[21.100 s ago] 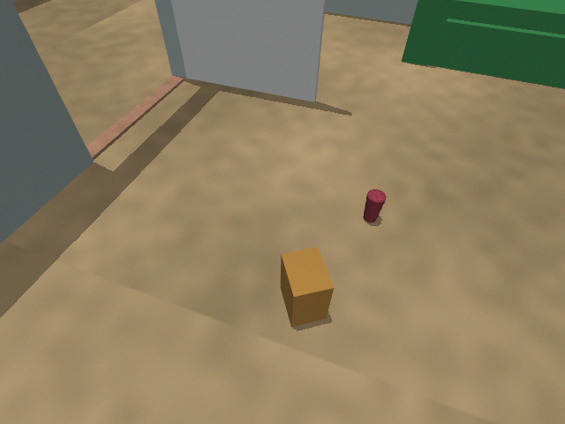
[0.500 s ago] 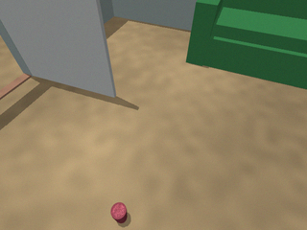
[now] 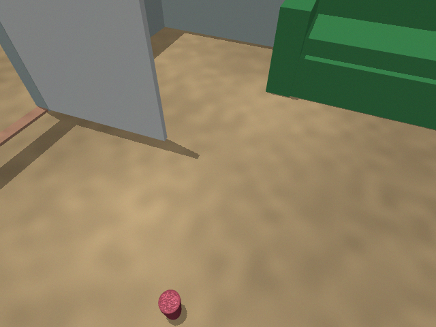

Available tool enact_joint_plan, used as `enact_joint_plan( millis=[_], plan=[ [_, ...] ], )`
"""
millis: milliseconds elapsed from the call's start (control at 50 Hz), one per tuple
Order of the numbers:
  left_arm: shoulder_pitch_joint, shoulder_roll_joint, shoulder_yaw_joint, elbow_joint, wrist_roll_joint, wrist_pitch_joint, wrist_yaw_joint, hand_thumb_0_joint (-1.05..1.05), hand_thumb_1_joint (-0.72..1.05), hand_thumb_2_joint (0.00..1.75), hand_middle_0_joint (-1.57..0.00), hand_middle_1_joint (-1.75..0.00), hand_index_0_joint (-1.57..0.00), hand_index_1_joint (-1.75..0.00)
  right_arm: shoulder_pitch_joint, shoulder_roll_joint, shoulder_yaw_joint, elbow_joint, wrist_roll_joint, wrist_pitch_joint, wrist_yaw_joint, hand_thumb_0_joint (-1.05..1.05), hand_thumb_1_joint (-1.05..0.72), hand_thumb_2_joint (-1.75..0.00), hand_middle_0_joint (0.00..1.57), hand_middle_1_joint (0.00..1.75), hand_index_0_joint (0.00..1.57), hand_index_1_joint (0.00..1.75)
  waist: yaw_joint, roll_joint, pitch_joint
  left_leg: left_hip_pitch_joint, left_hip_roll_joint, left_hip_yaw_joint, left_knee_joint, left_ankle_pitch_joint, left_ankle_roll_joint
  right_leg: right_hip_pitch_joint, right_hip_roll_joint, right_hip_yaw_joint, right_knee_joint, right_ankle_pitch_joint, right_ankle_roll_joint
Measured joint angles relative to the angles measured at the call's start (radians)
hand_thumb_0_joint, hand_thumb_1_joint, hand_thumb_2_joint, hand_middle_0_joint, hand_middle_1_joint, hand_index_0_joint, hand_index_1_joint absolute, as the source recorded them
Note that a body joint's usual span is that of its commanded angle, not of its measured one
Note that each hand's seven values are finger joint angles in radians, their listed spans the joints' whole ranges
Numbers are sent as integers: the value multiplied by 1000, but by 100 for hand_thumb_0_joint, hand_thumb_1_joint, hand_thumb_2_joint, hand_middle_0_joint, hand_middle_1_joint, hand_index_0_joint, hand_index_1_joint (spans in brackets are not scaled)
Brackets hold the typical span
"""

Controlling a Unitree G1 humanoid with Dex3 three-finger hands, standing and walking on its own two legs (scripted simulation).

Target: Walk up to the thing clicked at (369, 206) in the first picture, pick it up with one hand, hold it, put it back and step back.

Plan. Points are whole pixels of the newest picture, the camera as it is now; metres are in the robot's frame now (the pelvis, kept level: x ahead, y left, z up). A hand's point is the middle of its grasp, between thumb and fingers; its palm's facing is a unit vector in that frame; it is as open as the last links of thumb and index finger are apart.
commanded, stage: stand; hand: left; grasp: from the side
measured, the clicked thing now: (171, 306) +0.34 +0.18 -0.71
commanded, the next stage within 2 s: go down in 0.74 s
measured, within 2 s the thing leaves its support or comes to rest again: neither
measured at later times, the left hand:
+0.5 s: hand out of the picture +0.07 +0.26 -0.16, palm faces -0.02 -0.94 -0.34, open 7.4 cm
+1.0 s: hand out of the picture +0.12 +0.25 -0.16, palm faces +0.07 -0.95 -0.32, open 9.2 cm
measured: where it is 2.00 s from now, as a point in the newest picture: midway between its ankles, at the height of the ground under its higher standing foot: outside the picture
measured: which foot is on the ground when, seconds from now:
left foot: down 0.00-1.00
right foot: down 0.00-1.00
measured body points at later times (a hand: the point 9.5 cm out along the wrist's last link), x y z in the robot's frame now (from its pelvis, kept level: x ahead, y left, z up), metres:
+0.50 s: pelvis +0.00 +0.00 +0.00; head +0.00 +0.00 +0.45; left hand +0.07 +0.30 -0.13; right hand +0.07 -0.30 -0.13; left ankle +0.01 +0.13 -0.75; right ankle -0.01 -0.14 -0.75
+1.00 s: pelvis -0.01 +0.00 -0.01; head +0.04 +0.01 +0.44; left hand +0.12 +0.30 -0.14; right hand +0.09 -0.28 -0.13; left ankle +0.01 +0.13 -0.75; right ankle -0.01 -0.14 -0.75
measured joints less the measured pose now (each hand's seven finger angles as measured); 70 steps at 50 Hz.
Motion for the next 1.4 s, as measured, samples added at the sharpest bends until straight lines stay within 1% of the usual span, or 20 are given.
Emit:
enact_joint_plan(
  millis=[860, 880, 900, 940, 980, 1040, 1080, 1100, 1140, 1240, 1320, 1400],
  plan=[
    [10, 2, -2, -7, 2, 1, 0, 1, 90, 90, -20, -30, -20, -29, 14, -2, 0, -2, -2, 0, 0, 0, -91, -90, 20, 30, 21, 30, -1, -4, 3, -8, -6, -4, 8, -3, 5, -2, -6, -4, 0, 0, 5],
    [18, -1, 3, -32, -9, 2, 5, 1, 89, 89, -20, -29, -20, -29, 27, -1, 3, -39, 14, 4, -8, 0, -91, -90, 20, 30, 21, 30, -3, -4, -4, -27, -6, -5, 21, -7, 6, -22, -7, -4, 16, -6, 4],
    [12, -7, 12, -56, -21, -7, 13, 1, 88, 88, -19, -28, -19, -27, 46, 2, 4, -90, 30, -7, -19, 0, -92, -90, 20, 30, 21, 30, -3, -3, -2, -53, -7, -7, 43, -14, 6, -48, -7, -6, 40, -15, 3],
    [-43, -22, 43, -56, -28, -24, 21, 1, 83, 83, -16, -24, -15, -23, 66, 15, 6, -169, 48, -28, -33, 1, -94, -91, 20, 30, 21, 30, -5, -1, 9, -107, -6, -14, 91, -28, 7, -98, -7, -10, 86, -30, 1],
    [-109, -24, 77, -39, -19, -21, 16, 1, 75, 75, -12, -21, -12, -19, 71, 38, 4, -225, 52, -35, -40, 0, -96, -91, 20, 30, 21, 30, -7, -6, 14, -168, -2, -15, 141, -43, 5, -159, -4, -9, 135, -44, -1],
    [-184, -6, 135, -29, 16, -19, -10, 1, 61, 61, -8, -16, -8, -15, 79, 78, -4, -283, 40, -42, -40, 0, -97, -92, 20, 30, 21, 30, -19, -20, -4, -267, 7, -16, 222, -70, 2, -259, 3, -5, 215, -70, -4],
    [-201, 8, 175, -41, 41, -13, -29, 1, 50, 51, -6, -14, -6, -13, 92, 99, -13, -314, 30, -43, -33, 0, -97, -92, 20, 30, 21, 30, -26, -28, -23, -326, 13, -13, 280, -95, 0, -321, 8, 1, 272, -92, -7],
    [-199, 13, 191, -56, 48, -8, -36, 1, 45, 47, -5, -14, -6, -12, 101, 107, -16, -329, 26, -43, -31, 0, -97, -92, 20, 30, 21, 30, -28, -31, -32, -350, 16, -12, 306, -107, -1, -345, 10, 4, 298, -103, -7],
    [-189, 18, 208, -84, 56, 2, -46, 1, 34, 39, -5, -13, -5, -11, 121, 113, -21, -354, 23, -42, -27, 0, -96, -92, 20, 30, 21, 30, -32, -29, -50, -394, 19, -11, 358, -133, -1, -388, 13, 7, 345, -126, -7],
    [-131, 22, 245, -155, 60, 27, -78, 0, 7, 29, -4, -16, -5, -14, 151, 107, -32, -415, 22, -44, -17, 1, -94, -91, 20, 30, 21, 30, -40, -12, -92, -526, 23, -17, 505, -201, 3, -515, 15, 8, 482, -189, -3],
    [-51, 18, 259, -268, 55, 37, -102, 0, -13, 24, -5, -18, -6, -16, 152, 101, -44, -461, 23, -60, -24, 1, -93, -90, 20, 30, 21, 30, -36, -6, -111, -628, 23, -21, 619, -251, 6, -615, 13, 10, 595, -239, 1],
    [9, 7, 267, -391, 45, 49, -110, 0, -29, 20, -5, -18, -7, -17, 136, 100, -47, -492, 22, -79, -36, 1, -92, -90, 20, 30, 21, 30, -25, -7, -121, -707, 22, -28, 708, -287, 8, -690, 12, 8, 681, -275, 3]
  ],
)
